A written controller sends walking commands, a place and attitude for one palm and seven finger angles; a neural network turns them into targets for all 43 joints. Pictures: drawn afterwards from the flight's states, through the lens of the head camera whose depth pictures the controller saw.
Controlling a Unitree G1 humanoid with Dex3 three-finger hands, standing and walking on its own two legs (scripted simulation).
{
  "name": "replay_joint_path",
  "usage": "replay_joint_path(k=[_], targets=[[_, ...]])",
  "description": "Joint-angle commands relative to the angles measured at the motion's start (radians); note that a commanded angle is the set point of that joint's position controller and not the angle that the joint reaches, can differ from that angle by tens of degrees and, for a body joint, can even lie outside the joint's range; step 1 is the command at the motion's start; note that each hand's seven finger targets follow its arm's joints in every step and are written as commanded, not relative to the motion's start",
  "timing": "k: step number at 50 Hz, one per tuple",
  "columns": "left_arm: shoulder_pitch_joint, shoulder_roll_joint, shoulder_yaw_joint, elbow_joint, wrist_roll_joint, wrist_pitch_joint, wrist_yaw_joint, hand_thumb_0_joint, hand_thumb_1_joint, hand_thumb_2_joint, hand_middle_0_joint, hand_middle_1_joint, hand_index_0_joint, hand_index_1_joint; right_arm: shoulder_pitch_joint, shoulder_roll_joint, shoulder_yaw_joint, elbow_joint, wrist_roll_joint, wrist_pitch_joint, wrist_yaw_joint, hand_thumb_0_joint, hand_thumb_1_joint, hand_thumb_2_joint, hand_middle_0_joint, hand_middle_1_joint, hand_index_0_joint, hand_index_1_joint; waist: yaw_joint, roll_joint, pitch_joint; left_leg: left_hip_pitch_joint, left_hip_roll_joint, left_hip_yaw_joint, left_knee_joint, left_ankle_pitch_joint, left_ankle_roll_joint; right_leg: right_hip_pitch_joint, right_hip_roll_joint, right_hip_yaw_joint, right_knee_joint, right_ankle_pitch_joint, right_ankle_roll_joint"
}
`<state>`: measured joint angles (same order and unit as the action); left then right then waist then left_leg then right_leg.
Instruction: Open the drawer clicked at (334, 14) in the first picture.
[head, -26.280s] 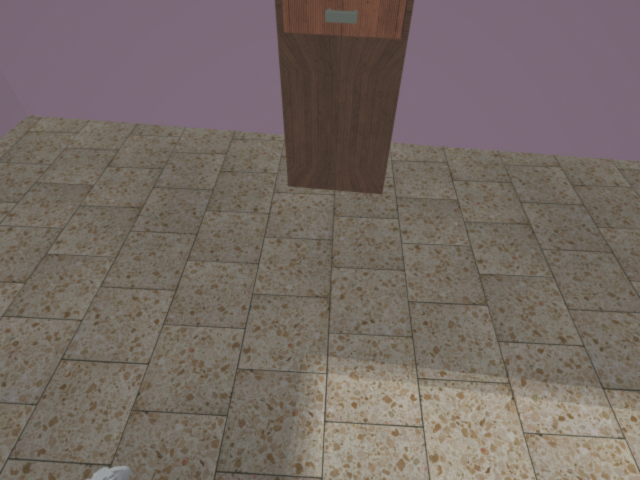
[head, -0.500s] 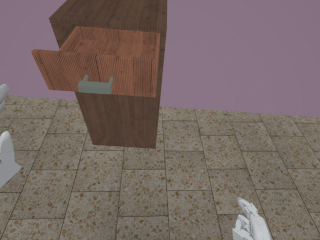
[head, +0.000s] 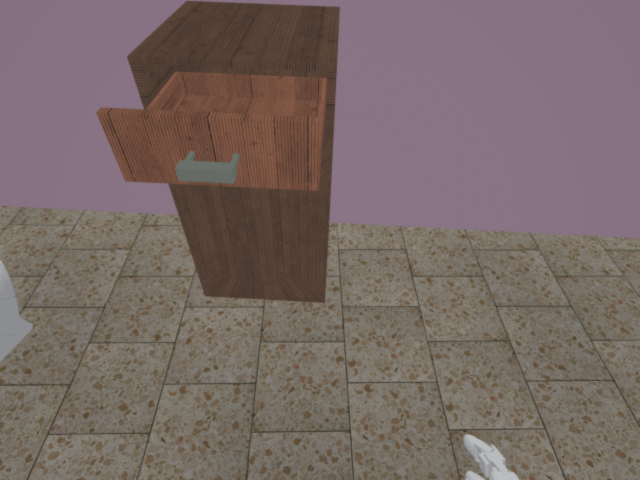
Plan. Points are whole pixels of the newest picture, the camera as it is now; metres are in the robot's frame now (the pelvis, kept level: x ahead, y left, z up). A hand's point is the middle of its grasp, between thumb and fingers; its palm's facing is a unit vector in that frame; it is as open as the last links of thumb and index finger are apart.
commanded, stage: stop stepping back and stand still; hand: left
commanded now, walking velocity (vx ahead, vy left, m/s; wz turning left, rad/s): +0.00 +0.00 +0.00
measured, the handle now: (210, 164) +0.66 +0.24 +0.04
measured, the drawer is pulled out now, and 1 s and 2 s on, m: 0.22 0.22 0.22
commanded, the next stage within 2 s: let the arm hang, fingers relaxed in 0.58 s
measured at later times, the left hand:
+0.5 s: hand (42, 297) +0.21 +0.24 +0.22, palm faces +0.39 -0.79 -0.47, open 7.4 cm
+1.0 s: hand out of the picture +0.04 +0.18 -0.16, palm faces +0.00 -0.98 -0.18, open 7.2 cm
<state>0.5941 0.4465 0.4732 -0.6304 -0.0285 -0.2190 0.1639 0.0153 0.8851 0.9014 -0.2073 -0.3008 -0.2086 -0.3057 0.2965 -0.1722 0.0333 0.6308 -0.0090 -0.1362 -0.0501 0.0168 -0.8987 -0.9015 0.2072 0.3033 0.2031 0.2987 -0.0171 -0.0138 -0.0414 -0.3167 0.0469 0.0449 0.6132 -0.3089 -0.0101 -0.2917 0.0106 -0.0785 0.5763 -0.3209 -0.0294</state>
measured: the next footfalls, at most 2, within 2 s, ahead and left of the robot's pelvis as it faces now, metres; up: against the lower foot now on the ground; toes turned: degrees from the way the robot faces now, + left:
none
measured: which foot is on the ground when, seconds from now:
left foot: down 0.00-1.00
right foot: down 0.00-1.00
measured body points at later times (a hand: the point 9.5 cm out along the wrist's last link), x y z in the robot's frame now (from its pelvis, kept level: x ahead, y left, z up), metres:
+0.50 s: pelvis +0.02 +0.01 +0.01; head +0.04 +0.02 +0.46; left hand +0.19 +0.28 +0.24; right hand +0.21 -0.22 -0.06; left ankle +0.04 +0.12 -0.73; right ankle +0.01 -0.08 -0.73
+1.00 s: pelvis +0.00 +0.01 +0.01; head +0.03 +0.02 +0.46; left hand +0.04 +0.24 -0.15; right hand +0.06 -0.25 -0.13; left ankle +0.04 +0.12 -0.73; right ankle +0.01 -0.08 -0.73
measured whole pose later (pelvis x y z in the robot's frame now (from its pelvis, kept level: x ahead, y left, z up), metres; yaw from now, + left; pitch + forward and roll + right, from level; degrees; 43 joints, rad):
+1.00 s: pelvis +0.00 +0.01 +0.01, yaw +1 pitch -1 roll +0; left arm 0.27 0.18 0.00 0.91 0.02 0.07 0.02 0.01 0.95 0.90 -0.20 -0.30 -0.20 -0.30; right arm 0.22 -0.24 0.01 0.94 -0.03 0.03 -0.01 0.01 -0.91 -0.90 0.20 0.30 0.20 0.30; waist -0.03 -0.03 0.07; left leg -0.30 0.02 0.04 0.54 -0.22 0.01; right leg -0.24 0.01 -0.10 0.53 -0.27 -0.05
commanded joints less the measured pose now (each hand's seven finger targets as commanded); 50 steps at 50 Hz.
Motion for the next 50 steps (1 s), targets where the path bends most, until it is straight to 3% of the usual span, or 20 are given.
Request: replay_joint_path(k=[1,3,5,8,9,11,12,14,17,21,33,34,35,38,40,42,44,46,48,50], targets=[[-0.189,0.175,0.107,-0.152,-0.007,-0.067,0.017,0.0,0.9,0.9,-0.2,-0.3,-0.2,-0.3,-0.158,-0.148,-0.086,-0.126,0.019,-0.034,0.001,0.0,-0.9,-0.9,0.2,0.3,0.2,0.3,-0.005,-0.156,-0.039,-0.263,-0.025,-0.041,0.411,-0.165,0.008,0.153,-0.372,0.553,-0.369,-0.023,-0.181],[-0.082,0.132,0.099,-0.123,-0.011,-0.065,0.009,0.0,0.9,0.9,-0.2,-0.3,-0.2,-0.3,-0.138,-0.134,-0.08,-0.13,0.016,-0.018,0.007,0.0,-0.9,-0.9,0.2,0.3,0.2,0.3,-0.007,-0.084,-0.01,-0.233,0.004,-0.063,0.375,-0.079,0.004,0.141,-0.324,0.392,-0.313,0.19,-0.173],[-0.063,0.132,0.097,-0.143,-0.01,-0.074,0.007,0.0,0.9,0.9,-0.2,-0.3,-0.2,-0.3,-0.166,-0.123,-0.068,-0.146,0.015,-0.008,0.0,0.0,-0.9,-0.9,0.2,0.3,0.2,0.3,-0.001,-0.107,-0.008,-0.121,0.003,-0.022,0.203,-0.045,0.011,0.081,-0.268,0.253,-0.296,0.246,-0.135],[-0.064,0.116,0.075,-0.19,-0.012,-0.075,0.016,0.0,0.9,0.9,-0.2,-0.3,-0.2,-0.3,-0.168,-0.124,-0.063,-0.149,0.008,-0.016,-0.014,0.0,-0.9,-0.9,0.2,0.3,0.2,0.3,-0.004,-0.036,-0.004,0.079,-0.026,0.024,-0.108,0.071,0.024,0.022,-0.204,0.187,-0.289,0.083,-0.076],[-0.063,0.121,0.075,-0.211,-0.015,-0.077,0.017,0.0,0.9,0.9,-0.2,-0.3,-0.2,-0.3,-0.166,-0.134,-0.067,-0.153,0.008,-0.021,-0.016,0.0,-0.9,-0.9,0.2,0.3,0.2,0.3,0.0,0.011,-0.002,0.12,-0.013,-0.005,-0.185,0.091,0.029,0.02,-0.175,0.175,-0.262,0.048,-0.046],[-0.067,0.135,0.081,-0.239,-0.017,-0.079,0.019,0.0,0.9,0.9,-0.2,-0.3,-0.2,-0.3,-0.172,-0.167,-0.083,-0.17,0.01,-0.023,-0.021,0.0,-0.9,-0.9,0.2,0.3,0.2,0.3,0.016,0.121,0.001,0.132,0.114,-0.162,-0.259,0.16,0.072,0.015,-0.078,0.126,-0.154,0.057,0.012],[-0.065,0.132,0.079,-0.241,-0.02,-0.079,0.016,0.0,0.9,0.9,-0.2,-0.3,-0.2,-0.3,-0.179,-0.17,-0.084,-0.177,0.02,-0.024,-0.02,0.0,-0.9,-0.9,0.2,0.3,0.2,0.3,0.024,0.124,-0.017,0.1,0.132,-0.175,-0.255,0.167,0.079,0.046,-0.058,0.118,-0.151,0.062,0.028],[-0.047,0.131,0.095,-0.238,-0.011,-0.075,0.015,0.0,0.9,0.9,-0.2,-0.3,-0.2,-0.3,-0.163,-0.147,-0.068,-0.173,0.014,-0.027,-0.014,0.0,-0.9,-0.9,0.2,0.3,0.2,0.3,0.013,0.219,-0.035,0.061,0.122,-0.169,-0.285,0.22,0.068,0.095,-0.025,0.062,-0.09,0.128,0.03],[-0.033,0.127,0.085,-0.232,-0.016,-0.074,0.011,0.0,0.9,0.9,-0.2,-0.3,-0.2,-0.3,-0.163,-0.148,-0.069,-0.174,0.018,-0.034,-0.01,0.0,-0.9,-0.9,0.2,0.3,0.2,0.3,0.008,0.122,-0.06,0.046,0.099,-0.116,-0.23,0.289,0.05,0.152,-0.047,0.077,-0.126,0.249,0.028],[0.011,0.132,0.094,-0.214,-0.028,-0.062,0.01,0.0,0.9,0.9,-0.2,-0.3,-0.2,-0.3,-0.16,-0.154,-0.073,-0.176,0.019,-0.028,-0.001,0.0,-0.9,-0.9,0.2,0.3,0.2,0.3,0.001,0.067,-0.094,0.087,0.051,-0.063,-0.159,0.314,0.023,0.155,-0.087,0.134,-0.179,0.378,0.008],[0.0,0.117,0.074,-0.206,-0.035,-0.047,0.009,0.0,0.9,0.9,-0.2,-0.3,-0.2,-0.3,-0.174,-0.149,-0.061,-0.188,0.017,-0.007,-0.007,0.0,-0.9,-0.9,0.2,0.3,0.2,0.3,0.003,0.066,-0.068,0.084,0.046,-0.07,-0.206,0.271,0.023,0.146,-0.07,0.113,-0.215,0.3,0.018],[-0.1,-0.047,-0.382,0.684,0.057,0.092,-0.122,0.0,0.9,0.9,-0.2,-0.3,-0.2,-0.3,-0.251,-0.328,-0.118,0.056,0.039,-0.078,0.068,0.0,-0.9,-0.9,0.2,0.3,0.2,0.3,-0.039,0.074,0.041,0.03,0.08,-0.091,-0.067,0.381,0.028,-0.026,-0.13,0.043,-0.05,0.332,0.002],[-0.109,-0.047,-0.346,0.73,0.065,0.179,-0.149,0.0,0.9,0.9,-0.2,-0.3,-0.2,-0.3,-0.166,-0.3,-0.126,0.09,0.018,-0.009,0.069,0.0,-0.9,-0.9,0.2,0.3,0.2,0.3,-0.017,0.092,-0.04,0.07,0.098,-0.089,-0.101,0.425,0.033,-0.032,-0.114,0.098,-0.055,0.27,0.0],[-0.193,-0.059,-0.365,0.847,0.068,0.201,-0.16,0.0,0.9,0.9,-0.2,-0.3,-0.2,-0.3,-0.15,-0.277,-0.096,0.073,-0.001,0.055,0.055,0.0,-0.9,-0.9,0.2,0.3,0.2,0.3,0.015,-0.047,-0.061,-0.042,0.136,-0.179,-0.131,0.425,0.114,0.062,-0.062,0.08,0.03,0.167,-0.004],[-0.244,-0.024,-0.368,0.978,0.072,0.204,-0.164,0.0,0.9,0.9,-0.2,-0.3,-0.2,-0.3,-0.174,-0.268,-0.086,0.086,-0.006,0.075,0.05,0.0,-0.9,-0.9,0.2,0.3,0.2,0.3,0.027,-0.184,-0.05,-0.035,0.076,-0.139,-0.082,0.3,0.082,0.088,-0.117,0.134,-0.073,0.23,-0.022],[-0.318,-0.013,-0.39,1.121,0.066,0.215,-0.162,0.0,0.9,0.9,-0.2,-0.3,-0.2,-0.3,-0.152,-0.216,-0.072,0.122,-0.009,0.112,0.052,0.0,-0.9,-0.9,0.2,0.3,0.2,0.3,0.003,-0.209,0.015,0.028,0.002,-0.084,-0.043,0.124,0.045,-0.025,-0.201,0.204,-0.193,0.126,-0.071],[-0.366,-0.033,-0.415,1.251,0.058,0.225,-0.154,0.0,0.9,0.9,-0.2,-0.3,-0.2,-0.3,-0.125,-0.171,-0.055,0.173,-0.017,0.137,0.051,0.0,-0.9,-0.9,0.2,0.3,0.2,0.3,-0.009,-0.103,0.035,0.075,-0.012,-0.059,-0.052,0.109,0.029,-0.044,-0.208,0.214,-0.225,0.11,-0.087],[-0.377,-0.049,-0.43,1.357,0.052,0.228,-0.149,0.0,0.9,0.9,-0.2,-0.3,-0.2,-0.3,-0.102,-0.155,-0.045,0.22,-0.015,0.146,0.048,0.0,-0.9,-0.9,0.2,0.3,0.2,0.3,-0.011,0.034,0.038,0.108,0.015,-0.079,-0.117,0.17,0.027,-0.031,-0.165,0.179,-0.222,0.044,-0.063],[-0.344,-0.081,-0.438,1.457,0.044,0.226,-0.147,0.0,0.9,0.9,-0.2,-0.3,-0.2,-0.3,-0.099,-0.154,-0.038,0.265,-0.015,0.14,0.039,0.0,-0.9,-0.9,0.2,0.3,0.2,0.3,0.01,0.152,0.045,0.051,0.056,-0.129,-0.213,0.173,0.041,0.064,-0.113,0.147,-0.201,0.06,-0.031],[-0.297,-0.111,-0.429,1.544,0.042,0.222,-0.143,0.0,0.9,0.9,-0.2,-0.3,-0.2,-0.3,-0.087,-0.138,-0.04,0.304,-0.015,0.138,0.029,0.0,-0.9,-0.9,0.2,0.3,0.2,0.3,0.024,0.208,0.032,0.026,0.059,-0.13,-0.246,0.124,0.04,0.137,-0.109,0.138,-0.221,0.082,-0.032]])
